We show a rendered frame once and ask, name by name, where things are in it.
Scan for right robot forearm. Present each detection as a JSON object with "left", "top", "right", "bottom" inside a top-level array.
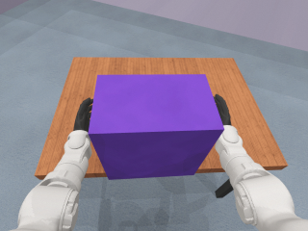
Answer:
[{"left": 215, "top": 125, "right": 295, "bottom": 212}]

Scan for carton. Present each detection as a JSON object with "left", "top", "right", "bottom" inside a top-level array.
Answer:
[{"left": 88, "top": 74, "right": 224, "bottom": 180}]

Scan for table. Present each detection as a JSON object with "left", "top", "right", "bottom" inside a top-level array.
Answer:
[{"left": 35, "top": 57, "right": 288, "bottom": 198}]

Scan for left robot forearm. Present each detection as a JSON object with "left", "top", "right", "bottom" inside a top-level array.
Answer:
[{"left": 17, "top": 130, "right": 92, "bottom": 226}]

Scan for right robot hand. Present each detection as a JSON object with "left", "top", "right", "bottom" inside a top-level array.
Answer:
[{"left": 213, "top": 94, "right": 232, "bottom": 126}]

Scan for robot right upper arm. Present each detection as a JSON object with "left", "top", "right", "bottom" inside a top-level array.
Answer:
[{"left": 233, "top": 175, "right": 308, "bottom": 231}]

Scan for left robot hand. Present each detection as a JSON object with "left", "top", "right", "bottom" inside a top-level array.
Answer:
[{"left": 73, "top": 97, "right": 93, "bottom": 132}]

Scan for robot left upper arm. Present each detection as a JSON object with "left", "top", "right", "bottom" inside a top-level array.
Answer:
[{"left": 9, "top": 185, "right": 79, "bottom": 231}]

